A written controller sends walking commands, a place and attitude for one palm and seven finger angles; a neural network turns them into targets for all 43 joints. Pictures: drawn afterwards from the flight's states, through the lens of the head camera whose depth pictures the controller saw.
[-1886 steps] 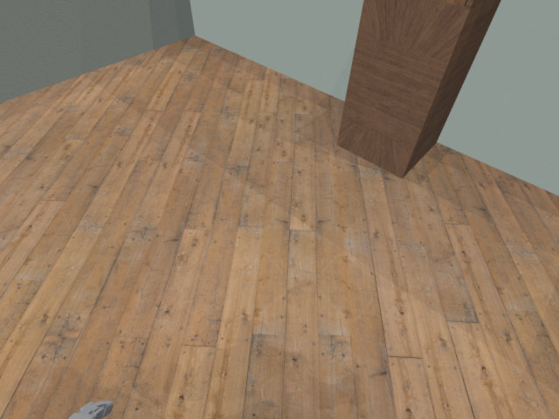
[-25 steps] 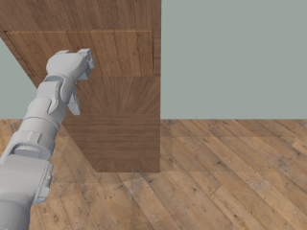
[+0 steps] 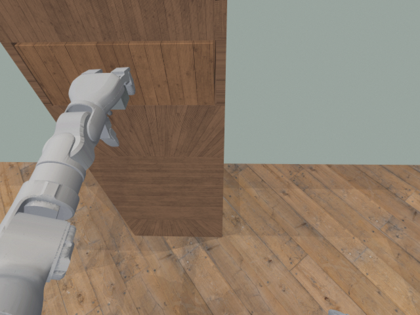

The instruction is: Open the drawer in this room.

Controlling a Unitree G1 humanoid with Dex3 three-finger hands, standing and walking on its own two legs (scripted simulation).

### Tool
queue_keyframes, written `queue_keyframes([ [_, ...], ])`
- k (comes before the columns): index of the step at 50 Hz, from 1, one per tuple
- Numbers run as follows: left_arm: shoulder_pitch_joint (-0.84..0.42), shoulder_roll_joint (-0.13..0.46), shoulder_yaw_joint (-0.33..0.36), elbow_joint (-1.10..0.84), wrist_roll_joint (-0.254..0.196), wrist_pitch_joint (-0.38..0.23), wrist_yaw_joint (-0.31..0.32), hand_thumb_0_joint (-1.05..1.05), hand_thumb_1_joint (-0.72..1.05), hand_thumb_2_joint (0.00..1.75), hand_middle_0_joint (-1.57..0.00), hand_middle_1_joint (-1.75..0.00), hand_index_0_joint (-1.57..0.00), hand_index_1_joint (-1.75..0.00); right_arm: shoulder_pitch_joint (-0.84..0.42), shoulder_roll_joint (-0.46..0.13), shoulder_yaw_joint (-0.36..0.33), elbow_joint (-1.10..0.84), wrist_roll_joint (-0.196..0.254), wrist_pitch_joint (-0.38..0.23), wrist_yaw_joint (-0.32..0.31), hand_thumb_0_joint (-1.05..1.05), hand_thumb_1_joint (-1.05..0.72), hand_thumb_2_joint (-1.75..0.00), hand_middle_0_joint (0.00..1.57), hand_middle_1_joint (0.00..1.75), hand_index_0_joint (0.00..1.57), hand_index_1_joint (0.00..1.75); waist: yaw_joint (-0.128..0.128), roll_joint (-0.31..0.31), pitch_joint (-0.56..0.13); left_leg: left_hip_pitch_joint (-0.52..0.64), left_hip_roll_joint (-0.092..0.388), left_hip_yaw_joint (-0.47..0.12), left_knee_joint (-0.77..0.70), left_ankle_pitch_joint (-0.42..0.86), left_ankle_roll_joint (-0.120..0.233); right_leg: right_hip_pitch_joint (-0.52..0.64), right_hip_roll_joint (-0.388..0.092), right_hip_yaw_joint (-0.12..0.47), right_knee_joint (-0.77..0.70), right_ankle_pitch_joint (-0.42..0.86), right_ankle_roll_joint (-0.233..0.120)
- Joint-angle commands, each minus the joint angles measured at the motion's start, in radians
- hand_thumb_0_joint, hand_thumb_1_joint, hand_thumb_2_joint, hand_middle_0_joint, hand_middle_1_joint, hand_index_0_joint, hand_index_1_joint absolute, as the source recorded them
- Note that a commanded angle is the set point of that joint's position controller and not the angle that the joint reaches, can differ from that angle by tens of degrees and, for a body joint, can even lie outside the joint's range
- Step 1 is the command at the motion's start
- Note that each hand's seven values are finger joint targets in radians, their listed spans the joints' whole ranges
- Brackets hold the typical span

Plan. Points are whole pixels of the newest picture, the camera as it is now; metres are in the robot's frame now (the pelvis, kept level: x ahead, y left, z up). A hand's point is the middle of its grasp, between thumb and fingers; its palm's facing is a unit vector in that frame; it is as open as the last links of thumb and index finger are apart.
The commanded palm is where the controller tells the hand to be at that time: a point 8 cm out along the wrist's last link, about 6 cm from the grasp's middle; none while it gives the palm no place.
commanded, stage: close the thumb around the handle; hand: left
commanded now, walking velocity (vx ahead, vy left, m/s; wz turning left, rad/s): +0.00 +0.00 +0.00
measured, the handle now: (118, 90) +0.52 +0.19 +0.15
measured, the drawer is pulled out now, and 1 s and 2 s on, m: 0.00 0.04 0.16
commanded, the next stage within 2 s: pull the drawer open in 0.44 s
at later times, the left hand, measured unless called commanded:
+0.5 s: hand (111, 112) +0.47 +0.20 +0.14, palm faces +0.01 -0.05 -1.00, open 7.1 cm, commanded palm +0.45 +0.22 +0.20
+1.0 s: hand (105, 126) +0.43 +0.20 +0.14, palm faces +0.06 -0.08 -1.00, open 7.0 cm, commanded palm +0.39 +0.22 +0.20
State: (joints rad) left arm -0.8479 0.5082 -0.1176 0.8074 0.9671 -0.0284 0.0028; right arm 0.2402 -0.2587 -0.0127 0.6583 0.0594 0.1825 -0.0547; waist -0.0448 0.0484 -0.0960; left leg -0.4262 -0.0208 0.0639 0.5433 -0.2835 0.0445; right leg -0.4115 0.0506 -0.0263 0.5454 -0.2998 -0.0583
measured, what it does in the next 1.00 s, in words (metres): stands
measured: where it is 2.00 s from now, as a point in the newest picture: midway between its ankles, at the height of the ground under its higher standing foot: outside the picture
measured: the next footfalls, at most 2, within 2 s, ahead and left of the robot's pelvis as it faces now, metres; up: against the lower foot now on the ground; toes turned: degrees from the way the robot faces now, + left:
none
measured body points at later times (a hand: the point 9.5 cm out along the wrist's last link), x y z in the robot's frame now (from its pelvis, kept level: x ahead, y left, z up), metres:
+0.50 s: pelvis -0.01 +0.01 +0.00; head +0.04 +0.00 +0.45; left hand +0.47 +0.20 +0.19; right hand +0.07 -0.25 -0.13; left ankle -0.01 +0.09 -0.73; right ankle -0.02 -0.08 -0.73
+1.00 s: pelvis +0.01 +0.02 +0.00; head +0.03 -0.01 +0.45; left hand +0.43 +0.21 +0.19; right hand +0.12 -0.24 -0.12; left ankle -0.01 +0.09 -0.73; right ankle -0.02 -0.08 -0.73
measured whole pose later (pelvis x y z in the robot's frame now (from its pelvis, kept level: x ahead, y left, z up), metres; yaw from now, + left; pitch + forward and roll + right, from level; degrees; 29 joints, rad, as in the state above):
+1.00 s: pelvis +0.01 +0.02 +0.00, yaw -2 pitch +7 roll +0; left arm -0.58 0.48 -0.11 0.46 0.93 0.08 0.00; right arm 0.23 -0.27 -0.01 0.62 0.07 0.20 -0.02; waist -0.02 0.06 -0.10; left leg -0.36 -0.03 0.10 0.51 -0.29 0.06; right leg -0.35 0.05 0.01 0.51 -0.29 -0.04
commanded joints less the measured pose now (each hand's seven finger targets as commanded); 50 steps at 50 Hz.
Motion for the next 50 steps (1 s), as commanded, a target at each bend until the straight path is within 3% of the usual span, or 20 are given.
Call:
queue_keyframes([
  [1,-0.469,0.259,0.09,-0.165,0.012,0.017,0.034,0.0,0.28,0.64,-0.36,-1.28,-0.36,-1.28,0.016,-0.138,-0.049,-0.105,-0.004,-0.025,-0.005,0.0,-0.9,-0.9,0.2,0.3,0.2,0.3,0.005,-0.045,-0.358,0.154,-0.001,-0.035,-0.006,0.368,0.014,0.174,-0.034,0.059,-0.036,0.403,0.025],
  [4,-0.459,0.254,0.094,-0.15,0.009,0.021,0.035,0.0,0.45,0.71,-0.37,-1.3,-0.37,-1.3,0.021,-0.142,-0.051,-0.103,-0.004,-0.025,-0.005,0.0,-0.9,-0.9,0.2,0.3,0.2,0.3,0.0,-0.074,-0.35,0.161,0.001,-0.037,-0.003,0.372,0.014,0.163,-0.031,0.056,-0.042,0.389,0.024],
  [5,-0.472,0.283,0.112,-0.156,0.013,0.02,0.038,0.0,0.51,0.73,-0.37,-1.31,-0.37,-1.31,0.024,-0.144,-0.051,-0.101,-0.003,-0.025,-0.004,0.0,-0.9,-0.9,0.2,0.3,0.2,0.3,0.006,-0.06,-0.353,0.158,0.002,-0.038,-0.006,0.37,0.013,0.16,-0.03,0.055,-0.038,0.385,0.024],
  [8,-0.471,0.23,0.072,-0.156,0.012,0.027,0.04,0.0,0.68,0.8,-0.38,-1.33,-0.38,-1.33,0.027,-0.137,-0.051,-0.103,-0.003,-0.026,0.0,0.0,-0.9,-0.9,0.2,0.3,0.2,0.3,0.001,-0.033,-0.343,0.173,0.002,-0.039,-0.003,0.37,0.012,0.135,-0.027,0.05,-0.039,0.368,0.021],
  [9,-0.471,0.266,0.105,-0.145,0.015,0.025,0.041,0.0,0.73,0.83,-0.39,-1.33,-0.39,-1.33,0.032,-0.143,-0.053,-0.098,-0.004,-0.025,-0.001,0.0,-0.9,-0.9,0.2,0.3,0.2,0.3,0.002,-0.063,-0.352,0.168,0.005,-0.041,-0.001,0.378,0.012,0.147,-0.027,0.052,-0.039,0.369,0.021],
  [12,-0.486,0.239,0.076,-0.137,0.018,0.035,0.045,0.0,0.9,0.9,-0.4,-1.35,-0.4,-1.35,0.033,-0.142,-0.052,-0.099,-0.002,-0.025,-0.003,0.0,-0.9,-0.9,0.2,0.3,0.2,0.3,-0.004,-0.06,-0.337,0.163,0.003,-0.042,-0.009,0.341,0.012,0.122,-0.025,0.048,-0.042,0.331,0.022],
  [14,-0.491,0.259,0.095,-0.125,0.017,0.036,0.046,0.0,0.9,0.9,-0.4,-1.35,-0.4,-1.35,0.038,-0.145,-0.053,-0.096,-0.003,-0.028,-0.003,0.0,-0.9,-0.9,0.2,0.3,0.2,0.3,-0.003,-0.067,-0.346,0.158,0.006,-0.042,-0.006,0.344,0.012,0.138,-0.027,0.052,-0.046,0.334,0.02],
  [18,-0.53,0.27,0.096,-0.13,0.033,0.037,0.059,0.0,0.9,0.9,-0.4,-1.35,-0.4,-1.35,0.044,-0.142,-0.052,-0.09,-0.006,-0.031,-0.004,0.0,-0.9,-0.9,0.2,0.3,0.2,0.3,-0.003,-0.022,-0.352,0.169,0.008,-0.044,-0.007,0.348,0.01,0.112,-0.024,0.047,-0.038,0.319,0.017],
  [20,-0.511,0.312,0.127,-0.117,0.042,0.041,0.065,0.0,0.9,0.9,-0.4,-1.35,-0.4,-1.35,0.044,-0.143,-0.05,-0.092,-0.008,-0.03,-0.005,0.0,-0.9,-0.9,0.2,0.3,0.2,0.3,0.007,-0.031,-0.372,0.155,0.006,-0.043,-0.003,0.363,0.01,0.143,-0.025,0.054,-0.033,0.344,0.017],
  [22,-0.511,0.271,0.098,-0.113,0.039,0.046,0.065,0.0,0.9,0.9,-0.4,-1.35,-0.4,-1.35,0.039,-0.141,-0.049,-0.095,-0.007,-0.031,-0.005,0.0,-0.9,-0.9,0.2,0.3,0.2,0.3,0.0,-0.035,-0.346,0.15,0.008,-0.041,-0.006,0.337,0.01,0.122,-0.025,0.051,-0.038,0.319,0.018],
  [24,-0.51,0.28,0.104,-0.088,0.042,0.048,0.065,0.0,0.9,0.9,-0.4,-1.35,-0.4,-1.35,0.043,-0.146,-0.049,-0.094,-0.005,-0.031,-0.007,0.0,-0.9,-0.9,0.2,0.3,0.2,0.3,-0.004,-0.046,-0.328,0.137,0.01,-0.043,-0.012,0.319,0.008,0.115,-0.023,0.047,-0.042,0.293,0.017],
  [26,-0.541,0.251,0.078,-0.085,0.04,0.054,0.068,0.0,0.9,0.9,-0.4,-1.35,-0.4,-1.35,0.046,-0.145,-0.05,-0.092,-0.003,-0.036,-0.007,0.0,-0.9,-0.9,0.2,0.3,0.2,0.3,-0.016,-0.037,-0.308,0.151,0.013,-0.047,-0.013,0.3,0.009,0.073,-0.02,0.041,-0.043,0.263,0.019],
  [30,-0.491,0.293,0.118,-0.117,0.044,0.048,0.067,0.0,0.9,0.9,-0.4,-1.35,-0.4,-1.35,0.046,-0.143,-0.05,-0.106,-0.006,-0.037,-0.006,0.0,-0.9,-0.9,0.2,0.3,0.2,0.3,0.014,-0.018,-0.384,0.173,0.012,-0.048,-0.011,0.342,0.008,0.12,-0.021,0.043,-0.031,0.291,0.015],
  [31,-0.469,0.241,0.086,-0.131,0.037,0.048,0.064,0.0,0.9,0.9,-0.4,-1.35,-0.4,-1.35,0.041,-0.137,-0.051,-0.113,-0.007,-0.037,-0.004,0.0,-0.9,-0.9,0.2,0.3,0.2,0.3,0.016,-0.02,-0.385,0.187,0.013,-0.045,-0.009,0.358,0.009,0.118,-0.021,0.042,-0.031,0.302,0.015],
  [34,-0.364,0.281,0.137,-0.165,0.024,0.049,0.056,0.0,0.9,0.9,-0.4,-1.35,-0.4,-1.35,0.027,-0.145,-0.052,-0.131,-0.008,-0.033,-0.002,0.0,-0.9,-0.9,0.2,0.3,0.2,0.3,0.039,-0.061,-0.408,0.18,0.016,-0.043,-0.011,0.403,0.011,0.18,-0.022,0.047,-0.032,0.354,0.015],
  [41,-0.155,0.269,0.155,-0.383,-0.009,0.069,0.036,0.0,0.9,0.9,-0.4,-1.35,-0.4,-1.35,-0.036,-0.141,-0.051,-0.176,0.001,-0.027,0.018,0.0,-0.9,-0.9,0.2,0.3,0.2,0.3,0.076,-0.047,-0.379,0.215,0.026,-0.047,-0.025,0.504,0.012,0.215,-0.023,0.051,-0.037,0.411,0.018],
  [48,-0.063,0.238,0.13,-0.527,-0.021,0.141,0.024,0.0,0.9,0.9,-0.4,-1.35,-0.4,-1.35,-0.103,-0.14,-0.041,-0.179,0.008,-0.024,0.028,0.0,-0.9,-0.9,0.2,0.3,0.2,0.3,0.076,-0.045,-0.311,0.246,0.025,-0.047,-0.041,0.494,0.007,0.203,-0.02,0.048,-0.059,0.392,0.019],
  [49,-0.069,0.267,0.151,-0.549,-0.021,0.144,0.022,0.0,0.9,0.9,-0.4,-1.35,-0.4,-1.35,-0.114,-0.144,-0.039,-0.176,0.009,-0.022,0.028,0.0,-0.9,-0.9,0.2,0.3,0.2,0.3,0.079,-0.04,-0.325,0.248,0.024,-0.05,-0.045,0.494,0.005,0.218,-0.02,0.052,-0.061,0.388,0.015],
  [50,-0.068,0.245,0.129,-0.585,-0.019,0.148,0.021,0.0,0.9,0.9,-0.4,-1.35,-0.4,-1.35,-0.122,-0.137,-0.037,-0.18,0.009,-0.023,0.029,0.0,-0.9,-0.9,0.2,0.3,0.2,0.3,0.08,-0.012,-0.33,0.264,0.023,-0.054,-0.043,0.517,0.004,0.214,-0.021,0.049,-0.055,0.395,0.015],
])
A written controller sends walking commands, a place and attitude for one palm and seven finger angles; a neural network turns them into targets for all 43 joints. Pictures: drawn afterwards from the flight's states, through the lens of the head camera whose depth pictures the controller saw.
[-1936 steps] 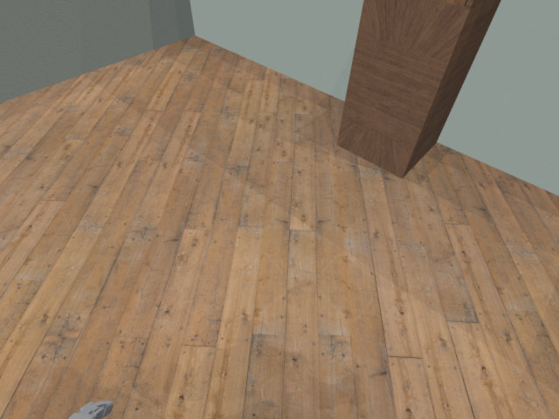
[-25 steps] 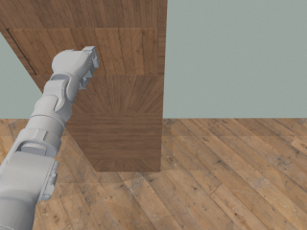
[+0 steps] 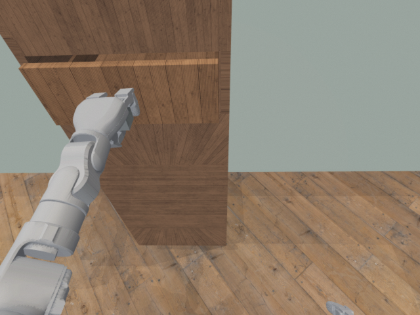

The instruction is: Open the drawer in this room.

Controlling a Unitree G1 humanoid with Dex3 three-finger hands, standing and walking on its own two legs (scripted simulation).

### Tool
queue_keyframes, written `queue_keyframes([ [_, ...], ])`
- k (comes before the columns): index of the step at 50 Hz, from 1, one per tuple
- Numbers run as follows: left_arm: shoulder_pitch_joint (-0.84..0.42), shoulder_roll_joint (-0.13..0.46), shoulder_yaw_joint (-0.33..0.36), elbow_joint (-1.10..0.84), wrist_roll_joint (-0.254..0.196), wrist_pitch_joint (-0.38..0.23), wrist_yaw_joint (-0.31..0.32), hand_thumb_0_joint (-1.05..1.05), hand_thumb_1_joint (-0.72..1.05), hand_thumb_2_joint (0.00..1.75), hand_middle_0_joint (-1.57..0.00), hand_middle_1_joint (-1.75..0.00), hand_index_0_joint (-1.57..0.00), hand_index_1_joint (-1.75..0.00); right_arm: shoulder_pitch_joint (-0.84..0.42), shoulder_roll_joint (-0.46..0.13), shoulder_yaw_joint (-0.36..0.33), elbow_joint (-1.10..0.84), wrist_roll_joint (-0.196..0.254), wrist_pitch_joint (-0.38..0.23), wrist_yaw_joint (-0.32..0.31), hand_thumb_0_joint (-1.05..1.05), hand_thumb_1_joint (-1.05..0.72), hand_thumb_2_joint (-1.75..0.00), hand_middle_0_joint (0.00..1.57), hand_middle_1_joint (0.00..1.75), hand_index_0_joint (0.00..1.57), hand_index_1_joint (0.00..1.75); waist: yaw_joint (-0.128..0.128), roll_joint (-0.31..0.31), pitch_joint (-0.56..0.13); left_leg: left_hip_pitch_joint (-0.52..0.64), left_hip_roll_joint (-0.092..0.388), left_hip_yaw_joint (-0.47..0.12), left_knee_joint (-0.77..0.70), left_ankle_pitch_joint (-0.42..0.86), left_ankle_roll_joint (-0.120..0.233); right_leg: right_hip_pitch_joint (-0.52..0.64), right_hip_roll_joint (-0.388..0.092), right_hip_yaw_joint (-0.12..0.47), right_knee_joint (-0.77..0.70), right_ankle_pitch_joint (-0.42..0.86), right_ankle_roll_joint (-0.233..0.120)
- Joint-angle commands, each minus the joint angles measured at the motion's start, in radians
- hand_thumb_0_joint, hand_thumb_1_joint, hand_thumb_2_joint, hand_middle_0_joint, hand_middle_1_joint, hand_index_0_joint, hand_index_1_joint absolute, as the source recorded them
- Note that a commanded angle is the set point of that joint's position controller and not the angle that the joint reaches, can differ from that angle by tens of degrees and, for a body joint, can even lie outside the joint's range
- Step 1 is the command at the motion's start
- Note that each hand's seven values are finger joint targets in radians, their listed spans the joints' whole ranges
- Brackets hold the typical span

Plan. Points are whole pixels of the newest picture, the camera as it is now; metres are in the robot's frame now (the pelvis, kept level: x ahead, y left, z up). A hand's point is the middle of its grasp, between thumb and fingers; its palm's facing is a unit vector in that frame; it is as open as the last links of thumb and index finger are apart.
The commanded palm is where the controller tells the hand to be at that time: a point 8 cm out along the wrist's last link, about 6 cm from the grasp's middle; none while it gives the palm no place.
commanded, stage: pull the drawer open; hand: left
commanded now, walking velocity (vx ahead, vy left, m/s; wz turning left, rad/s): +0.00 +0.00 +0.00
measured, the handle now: (122, 110) +0.47 +0.19 +0.15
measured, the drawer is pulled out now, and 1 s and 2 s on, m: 0.04 0.16 0.28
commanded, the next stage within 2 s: none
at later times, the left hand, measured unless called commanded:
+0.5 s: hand (107, 156) +0.37 +0.20 +0.13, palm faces +0.04 -0.08 -1.00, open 7.0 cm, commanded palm +0.32 +0.21 +0.19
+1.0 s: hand (96, 186) +0.30 +0.20 +0.13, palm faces +0.07 -0.10 -0.99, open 7.0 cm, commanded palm +0.26 +0.21 +0.19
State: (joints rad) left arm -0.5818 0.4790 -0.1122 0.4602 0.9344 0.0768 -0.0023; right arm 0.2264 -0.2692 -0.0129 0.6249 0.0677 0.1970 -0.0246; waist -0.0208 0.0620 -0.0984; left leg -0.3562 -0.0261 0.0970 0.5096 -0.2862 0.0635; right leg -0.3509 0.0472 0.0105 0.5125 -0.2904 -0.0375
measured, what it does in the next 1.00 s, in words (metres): stands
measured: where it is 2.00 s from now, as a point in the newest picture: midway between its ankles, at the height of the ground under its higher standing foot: outside the picture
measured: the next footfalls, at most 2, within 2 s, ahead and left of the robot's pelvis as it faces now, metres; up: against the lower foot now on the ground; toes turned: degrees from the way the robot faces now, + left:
none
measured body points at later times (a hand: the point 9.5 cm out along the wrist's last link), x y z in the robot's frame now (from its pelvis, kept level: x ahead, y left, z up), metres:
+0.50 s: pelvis +0.00 -0.02 +0.00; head +0.02 -0.05 +0.45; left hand +0.36 +0.20 +0.19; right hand +0.21 -0.23 -0.11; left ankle -0.02 +0.08 -0.73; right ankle -0.03 -0.10 -0.73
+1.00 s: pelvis -0.01 -0.03 +0.00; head +0.00 -0.07 +0.45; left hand +0.29 +0.20 +0.18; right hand +0.21 -0.24 -0.10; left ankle -0.02 +0.08 -0.73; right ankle -0.03 -0.10 -0.73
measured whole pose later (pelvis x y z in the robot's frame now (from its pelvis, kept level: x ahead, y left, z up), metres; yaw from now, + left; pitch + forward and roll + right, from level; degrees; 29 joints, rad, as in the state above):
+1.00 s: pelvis -0.01 -0.03 +0.00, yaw +2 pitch +3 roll +1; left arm -0.11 0.53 -0.06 -0.07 0.84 0.08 -0.05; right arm 0.06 -0.27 0.03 0.62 0.04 0.18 -0.02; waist 0.05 0.08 -0.05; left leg -0.26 -0.02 0.06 0.49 -0.27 0.03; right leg -0.26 0.05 -0.02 0.52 -0.30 -0.07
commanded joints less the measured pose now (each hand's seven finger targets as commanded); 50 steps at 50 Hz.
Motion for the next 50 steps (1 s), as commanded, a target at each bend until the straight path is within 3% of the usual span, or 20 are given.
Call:
queue_keyframes([
  [1,-0.297,0.252,0.112,-0.239,0.012,0.055,0.024,0.0,0.9,0.9,-0.4,-1.35,-0.4,-1.35,-0.119,-0.12,-0.034,-0.148,0.002,-0.038,0.001,0.0,-0.9,-0.9,0.2,0.3,0.2,0.3,0.06,-0.027,-0.315,0.201,0.027,-0.088,-0.009,0.522,-0.017,0.147,-0.016,0.008,-0.022,0.377,-0.005],
  [2,-0.31,0.223,0.084,-0.273,0.008,0.058,0.02,0.0,0.9,0.9,-0.4,-1.35,-0.4,-1.35,-0.128,-0.119,-0.033,-0.147,0.002,-0.037,0.004,0.0,-0.9,-0.9,0.2,0.3,0.2,0.3,0.052,-0.028,-0.318,0.219,0.029,-0.091,-0.008,0.529,-0.019,0.136,-0.017,0.007,-0.025,0.377,-0.004],
  [5,-0.264,0.257,0.117,-0.287,-0.002,0.073,0.01,0.0,0.9,0.9,-0.4,-1.35,-0.4,-1.35,-0.154,-0.119,-0.024,-0.147,0.0,-0.035,0.0,0.0,-0.9,-0.9,0.2,0.3,0.2,0.3,0.061,-0.052,-0.307,0.207,0.02,-0.087,-0.011,0.506,-0.017,0.166,-0.02,0.013,-0.03,0.392,-0.004],
  [8,-0.271,0.229,0.091,-0.292,-0.004,0.077,-0.001,0.0,0.9,0.9,-0.4,-1.35,-0.4,-1.35,-0.176,-0.111,-0.015,-0.143,0.002,-0.035,-0.006,0.0,-0.9,-0.9,0.2,0.3,0.2,0.3,0.056,-0.083,-0.268,0.192,0.013,-0.087,-0.022,0.442,-0.015,0.161,-0.02,0.007,-0.039,0.37,-0.002],
  [10,-0.267,0.247,0.101,-0.293,-0.007,0.076,-0.007,0.0,0.9,0.9,-0.4,-1.35,-0.4,-1.35,-0.189,-0.111,-0.009,-0.138,0.0,-0.034,-0.012,0.0,-0.9,-0.9,0.2,0.3,0.2,0.3,0.057,-0.07,-0.262,0.189,0.009,-0.085,-0.023,0.431,-0.015,0.172,-0.025,0.011,-0.042,0.379,-0.003],
  [13,-0.274,0.221,0.075,-0.333,-0.003,0.069,-0.013,0.0,0.9,0.9,-0.4,-1.35,-0.4,-1.35,-0.204,-0.103,-0.004,-0.142,-0.003,-0.033,-0.013,0.0,-0.9,-0.9,0.2,0.3,0.2,0.3,0.059,-0.043,-0.275,0.203,0.004,-0.088,-0.02,0.436,-0.018,0.172,-0.026,0.01,-0.039,0.382,-0.005],
  [19,-0.161,0.278,0.142,-0.401,-0.019,0.055,-0.028,0.0,0.9,0.9,-0.4,-1.35,-0.4,-1.35,-0.238,-0.106,0.002,-0.149,-0.014,-0.031,-0.008,0.0,-0.9,-0.9,0.2,0.3,0.2,0.3,0.083,-0.069,-0.303,0.184,-0.002,-0.082,-0.02,0.461,-0.018,0.257,-0.036,0.028,-0.036,0.467,-0.003],
  [20,-0.124,0.246,0.119,-0.424,-0.025,0.054,-0.033,0.0,0.9,0.9,-0.4,-1.35,-0.4,-1.35,-0.253,-0.094,0.006,-0.163,-0.014,-0.033,-0.006,0.0,-0.9,-0.9,0.2,0.3,0.2,0.3,0.09,-0.045,-0.295,0.182,-0.005,-0.079,-0.021,0.466,-0.015,0.261,-0.039,0.029,-0.034,0.484,-0.001],
  [23,-0.08,0.254,0.14,-0.462,-0.035,0.046,-0.037,0.0,0.9,0.9,-0.4,-1.35,-0.4,-1.35,-0.26,-0.095,0.006,-0.163,-0.017,-0.034,-0.002,0.0,-0.9,-0.9,0.2,0.3,0.2,0.3,0.092,-0.061,-0.273,0.173,-0.004,-0.078,-0.026,0.452,-0.017,0.264,-0.038,0.027,-0.036,0.487,0.003],
  [24,-0.038,0.293,0.18,-0.467,-0.039,0.042,-0.037,0.0,0.9,0.9,-0.4,-1.35,-0.4,-1.35,-0.263,-0.102,0.004,-0.163,-0.018,-0.035,-0.002,0.0,-0.9,-0.9,0.2,0.3,0.2,0.3,0.099,-0.086,-0.283,0.163,-0.004,-0.078,-0.024,0.452,-0.016,0.287,-0.04,0.036,-0.035,0.504,0.003],
  [28,0.043,0.256,0.167,-0.547,-0.047,0.036,-0.036,0.0,0.9,0.9,-0.4,-1.35,-0.4,-1.35,-0.277,-0.095,0.005,-0.172,-0.021,-0.041,0.006,0.0,-0.9,-0.9,0.2,0.3,0.2,0.3,0.105,-0.056,-0.268,0.167,-0.008,-0.077,-0.026,0.466,-0.018,0.279,-0.041,0.031,-0.027,0.526,0.006],
  [29,0.07,0.283,0.198,-0.546,-0.052,0.036,-0.034,0.0,0.9,0.9,-0.4,-1.35,-0.4,-1.35,-0.276,-0.099,0.002,-0.17,-0.02,-0.042,0.006,0.0,-0.9,-0.9,0.2,0.3,0.2,0.3,0.108,-0.087,-0.269,0.163,-0.006,-0.077,-0.025,0.455,-0.018,0.289,-0.042,0.036,-0.03,0.521,0.006],
  [30,0.062,0.27,0.182,-0.56,-0.052,0.035,-0.032,0.0,0.9,0.9,-0.4,-1.35,-0.4,-1.35,-0.28,-0.097,0.006,-0.17,-0.022,-0.046,0.007,0.0,-0.9,-0.9,0.2,0.3,0.2,0.3,0.105,-0.076,-0.257,0.152,-0.008,-0.077,-0.026,0.441,-0.017,0.283,-0.045,0.038,-0.029,0.524,0.009],
  [34,0.148,0.315,0.243,-0.59,-0.06,0.036,-0.023,0.0,0.9,0.9,-0.4,-1.35,-0.4,-1.35,-0.286,-0.103,0.003,-0.167,-0.024,-0.048,0.007,0.0,-0.9,-0.9,0.2,0.3,0.2,0.3,0.116,-0.091,-0.261,0.141,-0.013,-0.076,-0.024,0.428,-0.02,0.304,-0.048,0.047,-0.023,0.549,0.012],
  [36,0.156,0.275,0.211,-0.607,-0.062,0.037,-0.02,0.0,0.9,0.9,-0.4,-1.35,-0.4,-1.35,-0.288,-0.094,0.004,-0.166,-0.022,-0.052,0.01,0.0,-0.9,-0.9,0.2,0.3,0.2,0.3,0.111,-0.066,-0.243,0.143,-0.013,-0.076,-0.027,0.411,-0.02,0.276,-0.044,0.039,-0.025,0.51,0.011],
  [39,0.189,0.334,0.268,-0.631,-0.065,0.035,-0.009,0.0,0.9,0.9,-0.4,-1.35,-0.4,-1.35,-0.293,-0.102,0.002,-0.163,-0.025,-0.056,0.008,0.0,-0.9,-0.9,0.2,0.3,0.2,0.3,0.12,-0.08,-0.241,0.144,-0.011,-0.077,-0.026,0.394,-0.02,0.281,-0.044,0.05,-0.032,0.487,0.011],
  [41,0.223,0.293,0.24,-0.644,-0.072,0.037,-0.01,0.0,0.9,0.9,-0.4,-1.35,-0.4,-1.35,-0.299,-0.092,0.007,-0.167,-0.024,-0.059,0.007,0.0,-0.9,-0.9,0.2,0.3,0.2,0.3,0.119,-0.071,-0.227,0.14,-0.014,-0.075,-0.026,0.388,-0.019,0.276,-0.047,0.046,-0.028,0.5,0.014],
  [44,0.227,0.321,0.265,-0.647,-0.08,0.038,-0.008,0.0,0.9,0.9,-0.4,-1.35,-0.4,-1.35,-0.308,-0.098,0.007,-0.165,-0.024,-0.059,0.006,0.0,-0.9,-0.9,0.2,0.3,0.2,0.3,0.117,-0.086,-0.21,0.132,-0.013,-0.076,-0.029,0.351,-0.021,0.27,-0.046,0.055,-0.04,0.453,0.015],
  [47,0.267,0.301,0.255,-0.701,-0.082,0.031,-0.004,0.0,0.9,0.9,-0.4,-1.35,-0.4,-1.35,-0.318,-0.089,0.011,-0.176,-0.027,-0.065,0.007,0.0,-0.9,-0.9,0.2,0.3,0.2,0.3,0.127,-0.043,-0.222,0.139,-0.017,-0.078,-0.032,0.351,-0.021,0.276,-0.048,0.052,-0.035,0.448,0.015],
  [50,0.307,0.322,0.281,-0.714,-0.085,0.03,0.0,0.0,0.9,0.9,-0.4,-1.35,-0.4,-1.35,-0.325,-0.089,0.015,-0.173,-0.028,-0.064,0.01,0.0,-0.9,-0.9,0.2,0.3,0.2,0.3,0.129,-0.045,-0.2,0.129,-0.018,-0.08,-0.034,0.345,-0.025,0.271,-0.046,0.055,-0.036,0.442,0.013],
])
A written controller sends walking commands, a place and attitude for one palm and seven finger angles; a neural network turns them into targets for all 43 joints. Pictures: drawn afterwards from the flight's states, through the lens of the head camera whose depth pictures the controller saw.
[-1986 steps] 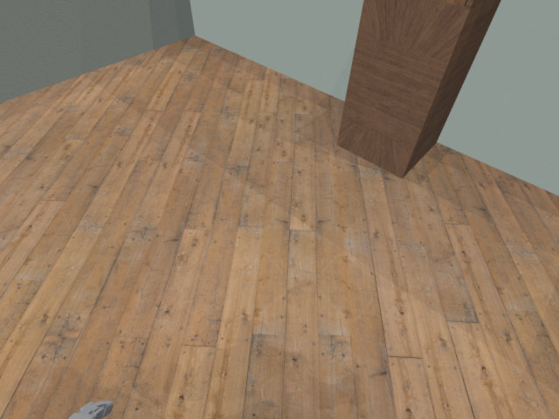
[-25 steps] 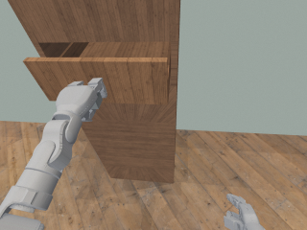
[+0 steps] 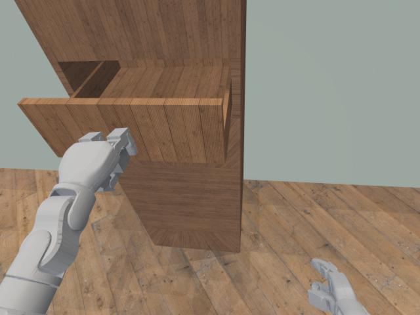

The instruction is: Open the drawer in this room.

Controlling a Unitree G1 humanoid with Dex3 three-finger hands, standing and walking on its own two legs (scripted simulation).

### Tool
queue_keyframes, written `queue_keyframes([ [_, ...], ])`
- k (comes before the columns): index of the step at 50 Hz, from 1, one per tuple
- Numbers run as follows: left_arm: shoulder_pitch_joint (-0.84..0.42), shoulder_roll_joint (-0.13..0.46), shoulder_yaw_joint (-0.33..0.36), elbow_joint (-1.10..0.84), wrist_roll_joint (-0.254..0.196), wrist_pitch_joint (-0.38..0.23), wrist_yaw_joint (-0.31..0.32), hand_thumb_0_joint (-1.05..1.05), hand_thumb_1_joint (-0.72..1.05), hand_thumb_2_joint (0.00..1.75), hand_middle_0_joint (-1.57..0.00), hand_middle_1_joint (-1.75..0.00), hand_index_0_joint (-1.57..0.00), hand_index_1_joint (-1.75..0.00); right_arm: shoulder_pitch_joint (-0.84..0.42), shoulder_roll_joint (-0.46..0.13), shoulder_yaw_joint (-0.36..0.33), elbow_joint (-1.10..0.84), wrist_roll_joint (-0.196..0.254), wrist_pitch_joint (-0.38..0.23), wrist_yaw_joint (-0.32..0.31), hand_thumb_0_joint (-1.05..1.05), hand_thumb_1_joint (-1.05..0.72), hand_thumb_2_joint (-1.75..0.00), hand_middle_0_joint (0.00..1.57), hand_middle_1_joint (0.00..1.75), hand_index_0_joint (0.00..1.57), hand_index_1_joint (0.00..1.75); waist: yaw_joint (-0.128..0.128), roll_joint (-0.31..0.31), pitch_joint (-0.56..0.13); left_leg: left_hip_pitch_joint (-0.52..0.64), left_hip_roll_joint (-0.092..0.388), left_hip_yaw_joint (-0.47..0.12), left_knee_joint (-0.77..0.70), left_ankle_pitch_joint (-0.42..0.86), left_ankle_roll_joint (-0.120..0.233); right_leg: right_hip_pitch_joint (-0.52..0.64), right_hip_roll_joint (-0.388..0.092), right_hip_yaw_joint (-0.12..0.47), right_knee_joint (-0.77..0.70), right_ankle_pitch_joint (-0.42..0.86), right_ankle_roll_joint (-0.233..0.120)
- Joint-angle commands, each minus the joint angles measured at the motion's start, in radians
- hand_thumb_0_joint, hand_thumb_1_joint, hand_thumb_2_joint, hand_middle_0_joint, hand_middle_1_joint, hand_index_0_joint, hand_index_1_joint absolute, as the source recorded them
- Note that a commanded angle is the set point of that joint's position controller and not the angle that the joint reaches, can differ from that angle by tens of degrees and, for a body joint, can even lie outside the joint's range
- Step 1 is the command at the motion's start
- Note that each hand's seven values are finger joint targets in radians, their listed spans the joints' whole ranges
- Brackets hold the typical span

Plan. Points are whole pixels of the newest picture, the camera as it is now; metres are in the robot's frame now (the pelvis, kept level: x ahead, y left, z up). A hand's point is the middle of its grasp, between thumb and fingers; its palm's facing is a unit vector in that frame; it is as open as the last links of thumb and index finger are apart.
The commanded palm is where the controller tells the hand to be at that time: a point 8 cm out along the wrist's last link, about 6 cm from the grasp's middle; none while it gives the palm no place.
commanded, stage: pull the drawer open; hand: left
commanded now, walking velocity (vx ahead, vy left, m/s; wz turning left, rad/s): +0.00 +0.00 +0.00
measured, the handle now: (118, 150) +0.36 +0.21 +0.15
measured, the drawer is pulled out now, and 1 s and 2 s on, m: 0.16 0.28 0.29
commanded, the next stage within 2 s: open the thumb to release the handle in 1.28 s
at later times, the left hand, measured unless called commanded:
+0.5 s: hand (92, 209) +0.25 +0.22 +0.13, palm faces +0.08 -0.10 -0.99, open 7.0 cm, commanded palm +0.21 +0.23 +0.19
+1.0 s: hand (76, 243) +0.19 +0.22 +0.13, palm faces +0.08 -0.11 -0.99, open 7.0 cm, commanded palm +0.15 +0.23 +0.19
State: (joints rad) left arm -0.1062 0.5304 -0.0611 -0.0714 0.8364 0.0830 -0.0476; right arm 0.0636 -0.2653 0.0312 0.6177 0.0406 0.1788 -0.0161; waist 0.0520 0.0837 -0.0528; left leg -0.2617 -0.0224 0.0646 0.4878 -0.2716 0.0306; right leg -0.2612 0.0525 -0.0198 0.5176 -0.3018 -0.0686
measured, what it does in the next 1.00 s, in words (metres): stands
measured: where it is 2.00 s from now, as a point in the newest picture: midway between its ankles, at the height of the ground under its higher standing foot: outside the picture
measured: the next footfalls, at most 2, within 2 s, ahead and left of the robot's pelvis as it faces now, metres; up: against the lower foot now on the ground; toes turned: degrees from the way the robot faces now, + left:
none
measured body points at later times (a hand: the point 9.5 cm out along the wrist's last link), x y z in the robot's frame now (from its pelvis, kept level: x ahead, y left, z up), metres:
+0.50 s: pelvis -0.02 +0.00 +0.00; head -0.02 -0.05 +0.45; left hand +0.24 +0.22 +0.18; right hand +0.21 -0.20 -0.10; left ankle -0.01 +0.10 -0.74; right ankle -0.02 -0.07 -0.74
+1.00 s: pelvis -0.01 +0.00 +0.00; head -0.02 -0.05 +0.45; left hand +0.18 +0.22 +0.18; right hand +0.21 -0.21 -0.10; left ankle -0.01 +0.10 -0.74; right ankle -0.02 -0.07 -0.74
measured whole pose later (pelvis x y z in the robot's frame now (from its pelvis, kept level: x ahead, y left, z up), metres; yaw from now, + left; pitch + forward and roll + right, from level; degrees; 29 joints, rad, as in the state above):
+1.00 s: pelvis -0.01 +0.00 +0.00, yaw +0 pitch +0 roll +1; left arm 0.40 0.57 0.04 -0.48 0.78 0.03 0.03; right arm 0.08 -0.28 0.04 0.59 0.02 0.13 0.00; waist 0.09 0.11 -0.03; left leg -0.24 -0.01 0.06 0.51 -0.27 0.03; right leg -0.23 0.06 -0.02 0.52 -0.29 -0.07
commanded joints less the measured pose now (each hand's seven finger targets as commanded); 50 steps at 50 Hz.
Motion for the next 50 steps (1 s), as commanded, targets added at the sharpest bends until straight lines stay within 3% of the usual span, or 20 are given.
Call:
queue_keyframes([
  [1,-0.162,0.24,0.208,-0.208,0.007,0.02,0.045,0.0,0.9,0.9,-0.4,-1.35,-0.4,-1.35,-0.162,-0.09,-0.031,-0.17,-0.003,-0.048,0.002,0.0,-0.9,-0.9,0.2,0.3,0.2,0.3,0.054,-0.068,-0.257,0.047,-0.02,-0.045,-0.01,0.334,0.01,0.182,-0.052,0.082,-0.042,0.453,0.046],
  [4,-0.108,0.279,0.253,-0.225,-0.002,0.017,0.048,0.0,0.9,0.9,-0.4,-1.35,-0.4,-1.35,-0.166,-0.096,-0.03,-0.17,-0.005,-0.049,0.002,0.0,-0.9,-0.9,0.2,0.3,0.2,0.3,0.06,-0.09,-0.245,0.04,-0.021,-0.047,-0.008,0.326,0.009,0.192,-0.053,0.094,-0.046,0.463,0.047],
  [7,-0.067,0.249,0.235,-0.271,-0.003,0.009,0.05,0.0,0.9,0.9,-0.4,-1.35,-0.4,-1.35,-0.173,-0.087,-0.028,-0.176,-0.007,-0.054,0.005,0.0,-0.9,-0.9,0.2,0.3,0.2,0.3,0.06,-0.066,-0.232,0.045,-0.022,-0.045,-0.011,0.324,0.009,0.175,-0.051,0.088,-0.045,0.456,0.048],
  [9,-0.054,0.277,0.262,-0.279,-0.01,0.006,0.056,0.0,0.9,0.9,-0.4,-1.35,-0.4,-1.35,-0.176,-0.092,-0.029,-0.173,-0.006,-0.058,0.004,0.0,-0.9,-0.9,0.2,0.3,0.2,0.3,0.059,-0.077,-0.217,0.047,-0.02,-0.048,-0.011,0.309,0.008,0.163,-0.046,0.092,-0.056,0.412,0.044],
  [12,-0.042,0.217,0.211,-0.309,-0.004,0.002,0.064,0.0,0.9,0.9,-0.4,-1.35,-0.4,-1.35,-0.177,-0.082,-0.027,-0.176,-0.009,-0.066,0.005,0.0,-0.9,-0.9,0.2,0.3,0.2,0.3,0.054,-0.06,-0.202,0.057,-0.02,-0.048,-0.014,0.293,0.008,0.131,-0.045,0.076,-0.064,0.36,0.044],
  [14,-0.038,0.251,0.243,-0.306,-0.015,0.002,0.072,0.0,0.9,0.9,-0.4,-1.35,-0.4,-1.35,-0.181,-0.09,-0.026,-0.172,-0.006,-0.072,0.002,0.0,-0.9,-0.9,0.2,0.3,0.2,0.3,0.053,-0.06,-0.19,0.058,-0.016,-0.051,-0.013,0.27,0.007,0.123,-0.042,0.084,-0.076,0.327,0.042],
  [17,-0.034,0.211,0.205,-0.322,-0.006,-0.006,0.075,0.0,0.9,0.9,-0.4,-1.35,-0.4,-1.35,-0.178,-0.08,-0.026,-0.173,-0.01,-0.078,0.0,0.0,-0.9,-0.9,0.2,0.3,0.2,0.3,0.054,-0.068,-0.196,0.058,-0.019,-0.051,-0.018,0.257,0.009,0.12,-0.048,0.075,-0.078,0.303,0.046],
  [19,-0.016,0.27,0.263,-0.309,-0.013,-0.006,0.08,0.0,0.9,0.9,-0.4,-1.35,-0.4,-1.35,-0.185,-0.09,-0.025,-0.164,-0.006,-0.082,-0.003,0.0,-0.9,-0.9,0.2,0.3,0.2,0.3,0.057,-0.076,-0.196,0.055,-0.018,-0.055,-0.014,0.245,0.008,0.128,-0.046,0.096,-0.083,0.298,0.044],
  [21,-0.031,0.23,0.221,-0.315,-0.004,-0.009,0.075,0.0,0.9,0.9,-0.4,-1.35,-0.4,-1.35,-0.182,-0.078,-0.022,-0.163,-0.012,-0.084,-0.003,0.0,-0.9,-0.9,0.2,0.3,0.2,0.3,0.054,-0.078,-0.185,0.052,-0.018,-0.053,-0.021,0.234,0.008,0.121,-0.053,0.084,-0.084,0.278,0.046],
  [24,0.049,0.254,0.26,-0.361,-0.016,-0.012,0.076,0.0,0.9,0.9,-0.4,-1.35,-0.4,-1.35,-0.198,-0.084,-0.024,-0.173,-0.01,-0.087,0.001,0.0,-0.9,-0.9,0.2,0.3,0.2,0.3,0.07,-0.059,-0.202,0.067,-0.02,-0.057,-0.015,0.26,0.007,0.144,-0.05,0.097,-0.079,0.321,0.042],
  [27,0.052,0.235,0.242,-0.362,-0.016,-0.012,0.072,0.0,0.9,0.9,-0.4,-1.35,-0.4,-1.35,-0.189,-0.078,-0.021,-0.169,-0.015,-0.085,0.001,0.0,-0.9,-0.9,0.2,0.3,0.2,0.3,0.063,-0.076,-0.17,0.052,-0.018,-0.054,-0.026,0.237,0.006,0.127,-0.051,0.084,-0.086,0.282,0.047],
  [29,0.115,0.294,0.313,-0.368,-0.032,-0.014,0.076,0.0,0.9,0.9,-0.4,-1.35,-0.4,-1.35,-0.198,-0.085,-0.02,-0.174,-0.014,-0.09,0.0,0.0,-0.9,-0.9,0.2,0.3,0.2,0.3,0.078,-0.072,-0.17,0.048,-0.017,-0.057,-0.02,0.231,0.006,0.15,-0.053,0.107,-0.088,0.292,0.045],
  [32,0.131,0.227,0.254,-0.397,-0.024,-0.021,0.07,0.0,0.9,0.9,-0.4,-1.35,-0.4,-1.35,-0.194,-0.077,-0.018,-0.176,-0.017,-0.089,0.005,0.0,-0.9,-0.9,0.2,0.3,0.2,0.3,0.069,-0.059,-0.139,0.054,-0.019,-0.056,-0.025,0.23,0.006,0.114,-0.051,0.091,-0.093,0.272,0.045],
  [34,0.187,0.273,0.31,-0.434,-0.036,-0.024,0.082,0.0,0.9,0.9,-0.4,-1.35,-0.4,-1.35,-0.198,-0.084,-0.019,-0.186,-0.016,-0.097,0.006,0.0,-0.9,-0.9,0.2,0.3,0.2,0.3,0.082,-0.041,-0.175,0.064,-0.014,-0.056,-0.017,0.245,0.004,0.145,-0.051,0.103,-0.086,0.293,0.042],
  [36,0.246,0.235,0.288,-0.459,-0.031,-0.024,0.085,0.0,0.9,0.9,-0.4,-1.35,-0.4,-1.35,-0.186,-0.076,-0.018,-0.19,-0.021,-0.097,0.011,0.0,-0.9,-0.9,0.2,0.3,0.2,0.3,0.084,-0.053,-0.171,0.057,-0.016,-0.055,-0.02,0.253,0.005,0.147,-0.057,0.094,-0.08,0.311,0.045],
  [39,0.301,0.254,0.323,-0.502,-0.054,-0.021,0.095,0.0,0.9,0.9,-0.4,-1.35,-0.4,-1.35,-0.196,-0.091,-0.02,-0.2,-0.014,-0.1,0.014,0.0,-0.9,-0.9,0.2,0.3,0.2,0.3,0.08,-0.05,-0.15,0.059,-0.011,-0.056,-0.013,0.241,0.001,0.13,-0.051,0.106,-0.087,0.309,0.045],
  [43,0.356,0.243,0.327,-0.531,-0.041,-0.024,0.111,0.0,0.9,0.9,-0.4,-1.35,-0.4,-1.35,-0.175,-0.088,-0.023,-0.201,-0.021,-0.099,0.013,0.0,-0.9,-0.9,0.2,0.3,0.2,0.3,0.081,-0.069,-0.133,0.057,-0.012,-0.055,-0.011,0.241,0.002,0.106,-0.051,0.099,-0.089,0.294,0.048],
  [44,0.385,0.249,0.34,-0.543,-0.058,-0.021,0.116,0.0,0.9,0.9,-0.4,-1.35,-0.4,-1.35,-0.188,-0.095,-0.022,-0.205,-0.013,-0.106,0.013,0.0,-0.9,-0.9,0.2,0.3,0.2,0.3,0.078,-0.046,-0.133,0.065,-0.008,-0.056,-0.004,0.234,-0.001,0.102,-0.047,0.109,-0.092,0.292,0.045],
  [46,0.397,0.217,0.31,-0.558,-0.04,-0.021,0.122,0.0,0.9,0.9,-0.4,-1.35,-0.4,-1.35,-0.168,-0.085,-0.022,-0.202,-0.02,-0.104,0.015,0.0,-0.9,-0.9,0.2,0.3,0.2,0.3,0.075,-0.044,-0.122,0.064,-0.008,-0.054,-0.007,0.245,0.0,0.088,-0.049,0.092,-0.089,0.283,0.045],
  [50,0.487,0.233,0.345,-0.624,-0.047,-0.019,0.145,0.0,0.9,0.9,-0.4,-1.35,-0.4,-1.35,-0.156,-0.092,-0.023,-0.215,-0.021,-0.109,0.02,0.0,-0.9,-0.9,0.2,0.3,0.2,0.3,0.086,-0.035,-0.177,0.069,-0.003,-0.053,0.005,0.267,-0.005,0.113,-0.053,0.087,-0.075,0.33,0.048],
])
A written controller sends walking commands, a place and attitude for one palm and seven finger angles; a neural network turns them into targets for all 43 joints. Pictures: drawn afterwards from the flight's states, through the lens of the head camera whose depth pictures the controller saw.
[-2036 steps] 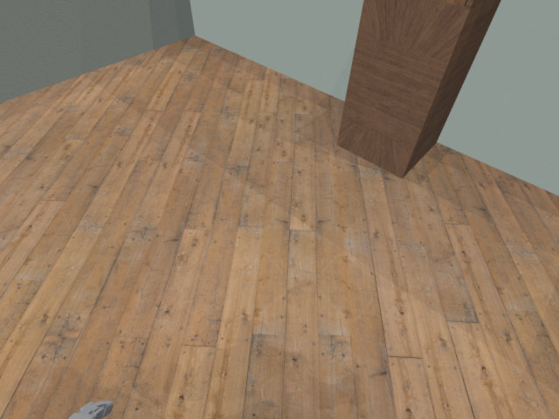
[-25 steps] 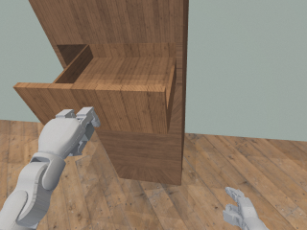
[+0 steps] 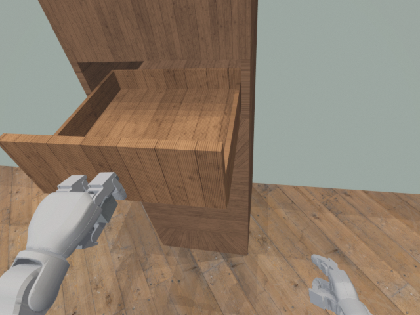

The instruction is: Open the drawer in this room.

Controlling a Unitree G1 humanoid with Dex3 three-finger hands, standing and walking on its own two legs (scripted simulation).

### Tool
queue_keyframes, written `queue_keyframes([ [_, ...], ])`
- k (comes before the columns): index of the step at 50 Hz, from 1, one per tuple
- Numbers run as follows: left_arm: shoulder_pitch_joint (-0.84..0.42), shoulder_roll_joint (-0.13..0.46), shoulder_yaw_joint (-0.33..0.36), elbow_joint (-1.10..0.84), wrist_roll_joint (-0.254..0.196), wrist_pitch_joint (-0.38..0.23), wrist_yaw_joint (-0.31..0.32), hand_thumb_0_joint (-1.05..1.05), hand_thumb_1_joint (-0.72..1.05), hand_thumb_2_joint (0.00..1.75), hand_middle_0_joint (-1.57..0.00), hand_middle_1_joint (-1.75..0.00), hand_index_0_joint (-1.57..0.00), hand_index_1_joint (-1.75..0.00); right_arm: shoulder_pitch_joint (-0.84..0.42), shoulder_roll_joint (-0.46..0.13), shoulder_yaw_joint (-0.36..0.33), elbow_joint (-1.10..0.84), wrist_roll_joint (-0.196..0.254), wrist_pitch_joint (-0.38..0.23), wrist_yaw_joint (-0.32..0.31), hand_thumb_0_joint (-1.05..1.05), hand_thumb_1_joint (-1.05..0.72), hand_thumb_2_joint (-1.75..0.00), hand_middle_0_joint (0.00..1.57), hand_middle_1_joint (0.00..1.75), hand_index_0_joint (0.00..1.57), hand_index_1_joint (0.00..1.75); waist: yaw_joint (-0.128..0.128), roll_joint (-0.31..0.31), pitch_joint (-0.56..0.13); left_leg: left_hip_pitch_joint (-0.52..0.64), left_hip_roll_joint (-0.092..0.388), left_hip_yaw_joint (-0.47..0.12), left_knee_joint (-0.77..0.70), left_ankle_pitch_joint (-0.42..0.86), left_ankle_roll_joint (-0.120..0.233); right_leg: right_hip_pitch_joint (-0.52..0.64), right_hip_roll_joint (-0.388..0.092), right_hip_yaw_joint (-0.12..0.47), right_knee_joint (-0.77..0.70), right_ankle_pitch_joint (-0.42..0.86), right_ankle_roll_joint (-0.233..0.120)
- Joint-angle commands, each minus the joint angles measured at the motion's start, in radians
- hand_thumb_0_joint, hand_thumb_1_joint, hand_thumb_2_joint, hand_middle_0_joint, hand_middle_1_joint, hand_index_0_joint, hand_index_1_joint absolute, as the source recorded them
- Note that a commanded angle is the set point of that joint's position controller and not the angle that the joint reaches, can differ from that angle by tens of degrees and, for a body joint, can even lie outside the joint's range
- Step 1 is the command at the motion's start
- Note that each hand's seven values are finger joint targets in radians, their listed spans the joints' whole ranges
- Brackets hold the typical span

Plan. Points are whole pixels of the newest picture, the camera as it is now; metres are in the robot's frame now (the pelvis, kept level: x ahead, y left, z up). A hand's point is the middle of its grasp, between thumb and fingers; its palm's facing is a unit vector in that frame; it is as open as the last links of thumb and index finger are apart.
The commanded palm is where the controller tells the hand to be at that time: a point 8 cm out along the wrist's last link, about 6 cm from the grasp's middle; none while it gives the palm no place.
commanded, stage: pull the drawer open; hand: left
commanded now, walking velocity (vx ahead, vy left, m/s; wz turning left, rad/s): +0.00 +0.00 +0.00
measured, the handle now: (104, 195) +0.26 +0.21 +0.15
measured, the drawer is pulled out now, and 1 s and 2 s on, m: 0.28 0.29 0.27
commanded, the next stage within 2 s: open the thumb to release the handle in 0.28 s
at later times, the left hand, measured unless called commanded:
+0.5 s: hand (85, 238) +0.19 +0.22 +0.13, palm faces +0.10 -0.10 -0.99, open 7.0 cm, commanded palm +0.16 +0.24 +0.19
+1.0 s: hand (86, 235) +0.19 +0.22 +0.13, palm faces +0.10 -0.09 -0.99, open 13.0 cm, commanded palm +0.16 +0.22 +0.19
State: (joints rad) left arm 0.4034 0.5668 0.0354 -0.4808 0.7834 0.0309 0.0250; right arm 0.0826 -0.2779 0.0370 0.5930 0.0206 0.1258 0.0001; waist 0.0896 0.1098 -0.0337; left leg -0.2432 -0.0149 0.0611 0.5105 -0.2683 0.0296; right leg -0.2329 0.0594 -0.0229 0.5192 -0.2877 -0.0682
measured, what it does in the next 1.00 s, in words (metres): stands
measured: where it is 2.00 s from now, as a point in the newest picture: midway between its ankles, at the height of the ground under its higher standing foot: outside the picture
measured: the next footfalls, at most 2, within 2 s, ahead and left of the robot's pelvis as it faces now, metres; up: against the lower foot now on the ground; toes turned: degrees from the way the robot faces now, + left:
none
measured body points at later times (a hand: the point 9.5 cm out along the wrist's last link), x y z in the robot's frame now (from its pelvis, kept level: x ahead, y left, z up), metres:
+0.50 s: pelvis +0.00 +0.01 +0.00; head +0.00 -0.04 +0.45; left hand +0.18 +0.22 +0.18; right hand +0.23 -0.20 -0.10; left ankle +0.00 +0.10 -0.74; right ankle -0.01 -0.07 -0.74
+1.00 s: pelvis -0.01 -0.01 +0.00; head -0.02 -0.05 +0.45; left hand +0.18 +0.22 +0.19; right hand +0.22 -0.20 -0.09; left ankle +0.00 +0.10 -0.74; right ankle -0.01 -0.07 -0.74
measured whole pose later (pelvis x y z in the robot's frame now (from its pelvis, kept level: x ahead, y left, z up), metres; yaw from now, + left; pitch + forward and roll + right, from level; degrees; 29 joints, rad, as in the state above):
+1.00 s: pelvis -0.01 -0.01 +0.00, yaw +1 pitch -2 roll +0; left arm 0.34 0.57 0.02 -0.43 0.80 0.02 0.02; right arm 0.07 -0.27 0.04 0.61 0.02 0.11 -0.01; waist 0.10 0.11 -0.01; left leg -0.23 -0.01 0.04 0.50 -0.24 0.02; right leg -0.21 0.06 -0.04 0.50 -0.26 -0.08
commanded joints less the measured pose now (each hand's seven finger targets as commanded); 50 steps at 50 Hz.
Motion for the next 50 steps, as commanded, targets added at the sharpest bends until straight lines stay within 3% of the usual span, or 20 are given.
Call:
queue_keyframes([
  [1,0.004,0.171,0.228,-0.215,0.005,0.032,0.074,0.0,0.9,0.9,-0.4,-1.35,-0.4,-1.35,-0.174,-0.079,-0.03,-0.192,0.0,-0.054,0.004,0.0,-0.9,-0.9,0.2,0.3,0.2,0.3,0.043,-0.08,-0.168,0.046,-0.01,-0.049,-0.016,0.267,-0.003,0.072,-0.061,0.09,-0.079,0.328,0.049],
  [4,0.057,0.197,0.267,-0.245,-0.01,0.037,0.089,0.0,0.9,0.9,-0.4,-1.35,-0.4,-1.35,-0.195,-0.092,-0.029,-0.205,0.009,-0.057,0.004,0.0,-0.9,-0.9,0.2,0.3,0.2,0.3,0.045,-0.061,-0.162,0.052,-0.005,-0.053,-0.008,0.247,-0.008,0.059,-0.053,0.108,-0.084,0.321,0.048],
  [7,0.037,0.179,0.242,-0.24,0.003,0.03,0.091,0.0,0.9,0.9,-0.4,-1.35,-0.4,-1.35,-0.171,-0.086,-0.03,-0.197,0.0,-0.053,0.001,0.0,-0.9,-0.9,0.2,0.3,0.2,0.3,0.035,-0.087,-0.124,0.04,-0.008,-0.051,-0.01,0.233,-0.003,0.03,-0.058,0.093,-0.093,0.282,0.054],
  [10,0.074,0.197,0.268,-0.252,0.009,0.031,0.101,0.0,0.9,0.9,-0.4,-1.35,-0.4,-1.35,-0.167,-0.084,-0.025,-0.198,-0.001,-0.055,0.001,0.0,-0.9,-0.9,0.2,0.3,0.2,0.3,0.043,-0.054,-0.145,0.046,-0.002,-0.052,-0.012,0.224,-0.007,0.038,-0.058,0.091,-0.094,0.246,0.05],
  [12,0.128,0.176,0.253,-0.269,0.008,0.031,0.105,0.0,0.9,0.9,-0.4,-1.35,-0.4,-1.35,-0.164,-0.09,-0.028,-0.212,0.001,-0.051,0.003,0.0,-0.9,-0.9,0.2,0.3,0.2,0.3,0.05,-0.081,-0.154,0.043,0.0,-0.05,-0.011,0.249,-0.008,0.048,-0.059,0.088,-0.086,0.287,0.055],
  [15,0.188,0.162,0.242,-0.343,0.003,0.045,0.113,0.0,0.9,0.9,-0.4,-1.35,-0.4,-1.35,-0.169,-0.094,-0.02,-0.231,0.005,-0.05,0.012,0.0,-0.9,-0.9,0.2,0.3,0.2,0.3,0.054,-0.042,-0.192,0.046,0.009,-0.043,-0.01,0.273,-0.014,0.075,-0.064,0.083,-0.073,0.324,0.056],
  [18,0.256,0.155,0.236,-0.365,-0.004,0.051,0.122,0.0,0.9,0.9,-0.4,-1.35,-0.4,-1.35,-0.164,-0.104,-0.024,-0.246,0.007,-0.044,0.018,0.0,-0.9,-0.9,0.2,0.3,0.2,0.3,0.054,-0.071,-0.175,0.036,0.014,-0.039,-0.003,0.305,-0.014,0.075,-0.065,0.078,-0.064,0.385,0.064],
  [19,-0.054,0.218,0.269,-0.254,0.024,0.053,0.124,0.0,0.9,0.9,-0.4,-1.35,-0.4,-1.35,-0.191,-0.091,-0.019,-0.178,0.002,-0.044,0.006,0.0,-0.9,-0.9,0.2,0.3,0.2,0.3,-0.001,-0.084,-0.09,0.02,-0.003,-0.056,-0.005,0.234,-0.014,-0.014,-0.042,0.101,-0.078,0.299,0.047],
  [20,-0.114,0.208,0.258,-0.234,0.042,0.043,0.122,0.0,0.83,0.87,-0.4,-1.34,-0.4,-1.34,-0.178,-0.079,-0.024,-0.184,-0.01,-0.047,-0.001,0.0,-0.9,-0.9,0.2,0.3,0.2,0.3,0.02,-0.079,-0.102,0.033,-0.002,-0.063,-0.014,0.202,-0.006,-0.011,-0.049,0.087,-0.087,0.223,0.044],
  [23,-0.019,0.2,0.264,-0.167,0.049,0.024,0.118,0.0,0.62,0.78,-0.38,-1.32,-0.38,-1.32,-0.159,-0.075,-0.033,-0.182,-0.006,-0.051,-0.009,0.0,-0.9,-0.9,0.2,0.3,0.2,0.3,0.041,-0.064,-0.118,0.054,-0.005,-0.057,-0.017,0.216,-0.004,0.007,-0.052,0.083,-0.096,0.219,0.044],
  [24,-0.035,0.198,0.263,-0.177,0.036,0.03,0.114,0.0,0.55,0.75,-0.38,-1.31,-0.38,-1.31,-0.182,-0.076,-0.033,-0.183,0.004,-0.055,-0.008,0.0,-0.9,-0.9,0.2,0.3,0.2,0.3,0.04,-0.027,-0.142,0.072,-0.005,-0.061,-0.013,0.222,-0.006,0.016,-0.047,0.093,-0.093,0.229,0.038],
  [27,-0.106,0.192,0.235,-0.153,0.039,0.026,0.103,0.0,0.34,0.66,-0.36,-1.29,-0.36,-1.29,-0.163,-0.071,-0.035,-0.166,-0.004,-0.05,-0.01,0.0,-0.9,-0.9,0.2,0.3,0.2,0.3,0.032,-0.079,-0.141,0.064,-0.007,-0.062,-0.021,0.244,-0.005,0.027,-0.056,0.073,-0.093,0.252,0.046],
  [30,-0.154,0.197,0.224,-0.163,0.035,0.039,0.089,0.0,0.13,0.57,-0.35,-1.27,-0.35,-1.27,-0.178,-0.066,-0.029,-0.166,-0.002,-0.05,-0.007,0.0,-0.9,-0.9,0.2,0.3,0.2,0.3,0.036,-0.041,-0.165,0.072,-0.008,-0.059,-0.029,0.242,-0.007,0.051,-0.059,0.071,-0.091,0.243,0.044],
  [34,-0.108,0.224,0.261,-0.126,0.01,0.049,0.073,0.0,-0.15,0.45,-0.32,-1.24,-0.32,-1.24,-0.205,-0.074,-0.028,-0.167,0.01,-0.051,-0.008,0.0,-0.9,-0.9,0.2,0.3,0.2,0.3,0.04,-0.087,-0.14,0.067,-0.008,-0.065,-0.029,0.228,-0.007,0.058,-0.049,0.101,-0.106,0.251,0.045],
  [36,-0.138,0.185,0.211,-0.125,0.019,0.042,0.059,0.0,-0.29,0.39,-0.32,-1.22,-0.32,-1.22,-0.183,-0.065,-0.025,-0.163,0.0,-0.046,-0.008,0.0,-0.9,-0.9,0.2,0.3,0.2,0.3,0.031,-0.107,-0.117,0.057,-0.011,-0.057,-0.038,0.221,-0.003,0.048,-0.059,0.084,-0.111,0.232,0.051],
  [39,-0.103,0.214,0.248,-0.123,0.007,0.04,0.056,0.0,-0.5,0.3,-0.3,-1.2,-0.3,-1.2,-0.215,-0.074,-0.021,-0.172,0.007,-0.055,-0.009,0.0,-0.9,-0.9,0.2,0.3,0.2,0.3,0.041,-0.089,-0.122,0.062,-0.01,-0.063,-0.037,0.2,-0.005,0.056,-0.051,0.105,-0.123,0.211,0.049],
  [41,-0.14,0.186,0.211,-0.124,0.024,0.031,0.05,0.0,-0.5,0.3,-0.3,-1.2,-0.3,-1.2,-0.186,-0.065,-0.022,-0.164,-0.003,-0.052,-0.01,0.0,-0.9,-0.9,0.2,0.3,0.2,0.3,0.034,-0.093,-0.108,0.055,-0.012,-0.055,-0.041,0.204,-0.003,0.048,-0.06,0.09,-0.124,0.203,0.051],
  [48,-0.206,0.226,0.231,-0.076,0.038,0.011,0.045,0.0,-0.5,0.3,-0.3,-1.2,-0.3,-1.2,-0.194,-0.068,-0.025,-0.151,-0.007,-0.061,-0.017,0.0,-0.9,-0.9,0.2,0.3,0.2,0.3,0.036,-0.077,-0.095,0.055,-0.017,-0.056,-0.048,0.146,0.0,0.036,-0.065,0.109,-0.157,0.096,0.049],
  [49,-0.179,0.106,0.12,-0.102,0.026,0.016,0.038,0.0,-0.5,0.3,-0.3,-1.2,-0.3,-1.2,-0.224,-0.062,-0.02,-0.166,-0.001,-0.074,-0.009,0.0,-0.9,-0.9,0.2,0.3,0.2,0.3,0.028,-0.052,-0.092,0.074,-0.019,-0.06,-0.043,0.153,0.001,0.021,-0.061,0.108,-0.158,0.115,0.046],
  [50,-0.188,0.113,0.123,-0.097,0.034,0.012,0.036,0.0,-0.5,0.3,-0.3,-1.2,-0.3,-1.2,-0.185,-0.059,-0.026,-0.151,-0.004,-0.073,-0.006,0.0,-0.9,-0.9,0.2,0.3,0.2,0.3,0.018,-0.061,-0.105,0.07,-0.014,-0.052,-0.05,0.159,-0.002,0.021,-0.062,0.088,-0.152,0.107,0.048],
])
